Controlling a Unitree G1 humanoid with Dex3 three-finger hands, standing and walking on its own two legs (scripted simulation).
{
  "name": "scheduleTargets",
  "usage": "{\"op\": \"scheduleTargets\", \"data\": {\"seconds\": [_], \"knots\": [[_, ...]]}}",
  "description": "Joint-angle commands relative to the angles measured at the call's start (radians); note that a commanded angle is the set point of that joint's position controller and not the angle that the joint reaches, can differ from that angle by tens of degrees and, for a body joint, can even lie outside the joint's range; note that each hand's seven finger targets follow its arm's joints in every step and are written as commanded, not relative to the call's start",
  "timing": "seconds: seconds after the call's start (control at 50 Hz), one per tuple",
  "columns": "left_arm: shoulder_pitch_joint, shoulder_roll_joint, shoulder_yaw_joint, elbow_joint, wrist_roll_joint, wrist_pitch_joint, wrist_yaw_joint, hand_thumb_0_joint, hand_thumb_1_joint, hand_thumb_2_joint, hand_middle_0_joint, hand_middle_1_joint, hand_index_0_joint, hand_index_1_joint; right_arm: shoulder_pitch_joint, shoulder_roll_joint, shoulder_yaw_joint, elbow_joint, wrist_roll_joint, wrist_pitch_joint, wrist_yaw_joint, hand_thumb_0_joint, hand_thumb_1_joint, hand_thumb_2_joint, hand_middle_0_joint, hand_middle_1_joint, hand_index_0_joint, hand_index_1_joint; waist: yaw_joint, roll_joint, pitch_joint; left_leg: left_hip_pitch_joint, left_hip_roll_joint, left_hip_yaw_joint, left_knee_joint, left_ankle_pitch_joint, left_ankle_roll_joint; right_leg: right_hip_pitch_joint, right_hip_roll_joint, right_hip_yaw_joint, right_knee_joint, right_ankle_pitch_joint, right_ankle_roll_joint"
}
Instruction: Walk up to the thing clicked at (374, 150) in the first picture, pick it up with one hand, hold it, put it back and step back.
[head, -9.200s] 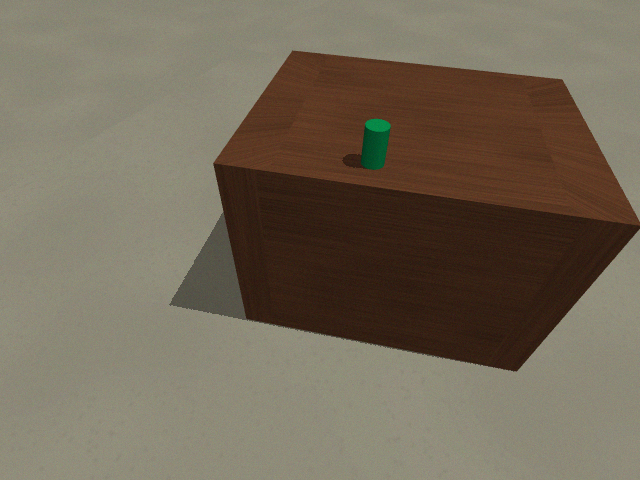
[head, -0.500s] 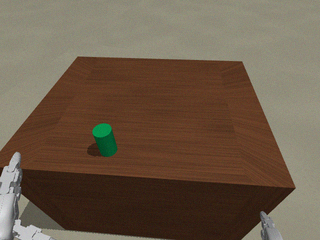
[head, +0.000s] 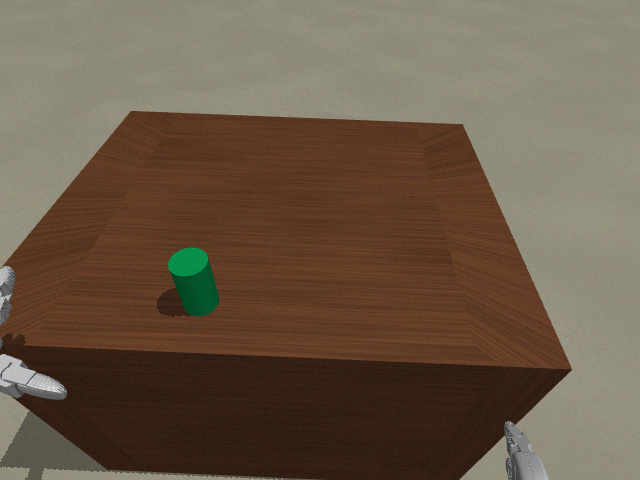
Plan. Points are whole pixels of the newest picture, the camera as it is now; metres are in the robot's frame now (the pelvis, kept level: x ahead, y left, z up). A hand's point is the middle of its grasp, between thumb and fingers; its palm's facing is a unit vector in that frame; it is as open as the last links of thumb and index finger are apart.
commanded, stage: go down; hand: left
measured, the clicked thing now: (195, 282) +0.44 +0.21 -0.02
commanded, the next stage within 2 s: none
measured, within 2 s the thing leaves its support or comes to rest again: neither
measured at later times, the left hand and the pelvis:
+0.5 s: hand (9, 310) +0.29 +0.35 +0.12, palm faces +0.22 -0.98 -0.03, open 17.4 cm; pelvis +0.00 +0.01 +0.00, yaw +0 degrees
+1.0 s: hand (9, 280) +0.33 +0.37 +0.12, palm faces +0.19 -0.98 +0.00, open 17.5 cm; pelvis +0.00 +0.00 -0.01, yaw +0 degrees
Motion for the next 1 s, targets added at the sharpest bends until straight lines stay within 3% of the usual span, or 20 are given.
{"op": "scheduleTargets", "data": {"seconds": [0.0,0.06,0.12,0.16,0.2,0.24,0.26,0.28,0.3,0.34,0.4,0.46,0.48,0.5,0.54,0.58,0.7,0.72,0.9,0.98], "knots": [[-0.244,0.32,0.112,-0.116,-0.045,-0.056,-0.055,0.0,-0.53,0.077,-0.035,-0.029,-0.03,-0.038,-0.099,-0.137,-0.022,-0.116,-0.003,-0.062,-0.012,0.0,0.519,-0.056,0.05,0.05,0.05,0.05,0.025,0.096,-0.188,0.062,-0.007,0.005,-0.051,0.256,0.01,0.023,0.002,0.003,-0.041,0.232,-0.024],[-0.266,0.32,0.101,-0.118,-0.035,-0.059,-0.07,0.0,-0.513,0.071,-0.038,-0.014,-0.03,-0.025,-0.12,-0.172,-0.043,-0.148,-0.008,-0.071,-0.019,0.0,0.523,-0.056,0.05,0.05,0.05,0.05,0.023,0.093,-0.228,0.085,0.0,0.002,-0.049,0.298,0.006,0.025,0.008,0.003,-0.037,0.251,-0.026],[-0.307,0.326,0.107,-0.133,-0.034,-0.067,-0.072,0.0,-0.481,0.077,-0.035,-0.013,-0.027,-0.024,-0.117,-0.168,-0.029,-0.148,-0.016,-0.077,-0.02,0.0,0.528,-0.055,0.05,0.05,0.05,0.05,0.027,0.088,-0.239,0.092,0.006,-0.002,-0.043,0.326,0.003,0.028,0.012,0.001,-0.033,0.258,-0.026],[-0.303,0.337,0.111,-0.108,-0.031,-0.067,-0.069,0.0,-0.476,0.071,-0.039,-0.01,-0.031,-0.021,-0.09,-0.195,-0.059,-0.112,-0.015,-0.073,-0.026,0.0,0.525,-0.055,0.05,0.05,0.05,0.05,0.021,0.105,-0.22,0.089,0.011,-0.005,-0.045,0.339,-0.002,0.01,0.016,0.001,-0.033,0.252,-0.028],[-0.305,0.323,0.102,-0.127,-0.029,-0.069,-0.072,0.0,-0.483,0.081,-0.04,-0.017,-0.032,-0.027,-0.077,-0.172,-0.042,-0.118,-0.019,-0.077,-0.024,0.0,0.53,-0.054,0.05,0.05,0.05,0.05,0.022,0.103,-0.25,0.11,0.016,-0.007,-0.041,0.369,-0.002,0.013,0.018,-0.003,-0.031,0.264,-0.028],[-0.332,0.362,0.125,-0.146,-0.027,-0.075,-0.069,0.0,-0.468,0.079,-0.042,-0.014,-0.034,-0.025,-0.048,-0.187,-0.063,-0.054,-0.018,-0.071,-0.026,0.0,0.528,-0.054,0.05,0.05,0.05,0.05,0.023,0.144,-0.233,0.111,0.017,-0.008,-0.041,0.383,-0.009,-0.007,0.019,-0.004,-0.029,0.26,-0.032],[-0.323,0.358,0.125,-0.084,-0.031,-0.069,-0.075,0.0,-0.477,0.073,-0.045,-0.019,-0.039,-0.027,-0.053,-0.21,-0.078,-0.082,-0.018,-0.075,-0.027,0.0,0.523,-0.055,0.05,0.05,0.05,0.05,0.007,0.117,-0.224,0.108,0.021,-0.009,-0.04,0.386,-0.007,-0.009,0.022,-0.004,-0.035,0.258,-0.03],[-0.339,0.341,0.111,-0.101,-0.034,-0.072,-0.081,0.0,-0.472,0.074,-0.045,-0.016,-0.038,-0.025,-0.07,-0.182,-0.049,-0.079,-0.019,-0.079,-0.023,0.0,0.523,-0.056,0.05,0.05,0.05,0.05,0.016,0.119,-0.214,0.101,0.024,-0.012,-0.046,0.376,-0.007,-0.007,0.023,-0.006,-0.037,0.247,-0.029],[-0.379,0.363,0.123,-0.129,-0.038,-0.077,-0.082,0.0,-0.468,0.076,-0.042,-0.018,-0.038,-0.025,-0.067,-0.185,-0.064,-0.058,-0.017,-0.083,-0.024,0.0,0.527,-0.054,0.05,0.05,0.05,0.05,0.01,0.14,-0.193,0.091,0.022,-0.011,-0.055,0.337,-0.008,-0.018,0.022,-0.005,-0.038,0.225,-0.03],[-0.4,0.374,0.123,-0.117,-0.043,-0.073,-0.092,0.0,-0.483,0.076,-0.046,-0.021,-0.041,-0.029,-0.074,-0.171,-0.05,-0.056,-0.015,-0.085,-0.031,0.0,0.527,-0.054,0.05,0.05,0.05,0.05,0.002,0.126,-0.186,0.082,0.013,-0.004,-0.059,0.286,0.0,-0.019,0.017,-0.004,-0.047,0.218,-0.028],[-0.438,0.405,0.137,-0.035,-0.058,-0.065,-0.123,0.0,-0.533,0.068,-0.045,-0.026,-0.044,-0.032,-0.125,-0.156,-0.018,-0.069,-0.015,-0.096,-0.037,0.0,0.528,-0.055,0.05,0.05,0.05,0.05,-0.002,0.073,-0.187,0.052,0.005,-0.003,-0.059,0.236,0.013,-0.015,0.013,-0.002,-0.057,0.207,-0.023],[-0.46,0.396,0.103,0.085,-0.068,-0.04,-0.173,0.0,-0.549,0.075,-0.042,-0.031,-0.041,-0.037,-0.128,-0.156,-0.006,-0.026,-0.016,-0.103,-0.05,0.0,0.531,-0.054,0.05,0.05,0.05,0.05,-0.023,0.073,-0.18,0.053,-0.003,-0.001,-0.057,0.201,0.019,-0.052,0.008,0.002,-0.06,0.19,-0.021],[-0.464,0.398,0.099,0.117,-0.069,-0.036,-0.186,0.0,-0.554,0.075,-0.041,-0.03,-0.039,-0.037,-0.161,-0.19,-0.023,-0.06,-0.019,-0.114,-0.055,0.0,0.533,-0.054,0.05,0.05,0.05,0.05,-0.025,0.063,-0.186,0.05,-0.004,-0.002,-0.056,0.188,0.019,-0.055,0.01,0.002,-0.059,0.181,-0.021],[-0.506,0.439,0.116,0.087,-0.068,-0.041,-0.199,0.0,-0.555,0.076,-0.039,-0.026,-0.035,-0.035,-0.149,-0.167,0.008,-0.049,-0.021,-0.117,-0.057,0.0,0.533,-0.055,0.05,0.05,0.05,0.05,-0.014,0.087,-0.203,0.056,-0.005,-0.004,-0.057,0.185,0.017,-0.052,0.01,0.0,-0.059,0.177,-0.022],[-0.552,0.503,0.136,0.125,-0.057,-0.047,-0.216,0.0,-0.593,0.064,-0.042,-0.03,-0.042,-0.035,-0.117,-0.182,0.004,-0.057,-0.027,-0.119,-0.065,0.0,0.531,-0.055,0.05,0.05,0.05,0.05,-0.028,0.095,-0.228,0.07,-0.004,-0.009,-0.05,0.184,0.018,-0.069,0.012,-0.001,-0.059,0.174,-0.022],[-0.568,0.515,0.147,0.158,-0.061,-0.055,-0.228,0.0,-0.568,0.072,-0.037,-0.033,-0.037,-0.037,-0.121,-0.191,0.005,-0.075,-0.03,-0.13,-0.068,0.0,0.538,-0.054,0.05,0.05,0.05,0.05,-0.027,0.086,-0.246,0.07,-0.008,-0.01,-0.043,0.175,0.019,-0.071,0.012,0.0,-0.059,0.169,-0.021],[-0.607,0.587,0.184,0.21,-0.053,-0.08,-0.235,0.0,-0.546,0.08,-0.036,-0.037,-0.037,-0.041,-0.078,-0.172,0.023,-0.08,-0.035,-0.145,-0.075,0.0,0.54,-0.053,0.05,0.05,0.05,0.05,-0.021,0.088,-0.268,0.045,-0.014,-0.007,-0.016,0.194,0.023,-0.081,0.011,0.004,-0.043,0.189,-0.019],[-0.573,0.57,0.172,0.271,-0.05,-0.073,-0.237,0.0,-0.542,0.089,-0.035,-0.035,-0.033,-0.043,-0.081,-0.167,0.03,-0.071,-0.033,-0.144,-0.074,0.0,0.539,-0.054,0.05,0.05,0.05,0.05,-0.024,0.096,-0.261,0.037,-0.017,-0.004,-0.013,0.201,0.023,-0.088,0.008,0.005,-0.043,0.193,-0.019],[-0.635,0.607,0.174,0.283,-0.034,-0.069,-0.23,0.0,-0.538,0.089,-0.037,-0.032,-0.03,-0.043,-0.145,-0.17,0.031,-0.096,-0.036,-0.149,-0.083,0.0,0.535,-0.056,0.049,0.05,0.049,0.05,-0.017,0.123,-0.301,0.023,-0.006,-0.015,0.008,0.209,0.015,-0.121,0.017,0.002,-0.017,0.18,-0.026],[-0.619,0.619,0.171,0.299,-0.027,-0.063,-0.239,0.0,-0.539,0.083,-0.041,-0.034,-0.036,-0.043,-0.089,-0.178,0.02,-0.066,-0.038,-0.145,-0.088,0.0,0.531,-0.057,0.049,0.05,0.049,0.05,-0.029,0.124,-0.347,0.053,-0.002,-0.019,0.038,0.319,0.016,-0.125,0.02,-0.002,-0.001,0.257,-0.024]]}}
